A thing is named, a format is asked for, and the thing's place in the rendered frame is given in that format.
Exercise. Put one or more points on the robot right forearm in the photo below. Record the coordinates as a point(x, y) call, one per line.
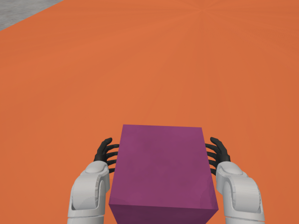
point(241, 196)

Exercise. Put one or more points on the robot left forearm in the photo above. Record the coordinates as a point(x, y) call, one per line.
point(88, 195)

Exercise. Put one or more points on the left robot hand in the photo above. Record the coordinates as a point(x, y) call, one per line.
point(102, 154)

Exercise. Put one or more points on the right robot hand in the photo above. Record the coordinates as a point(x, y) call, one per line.
point(221, 155)

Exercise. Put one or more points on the carton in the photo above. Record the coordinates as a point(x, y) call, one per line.
point(162, 176)

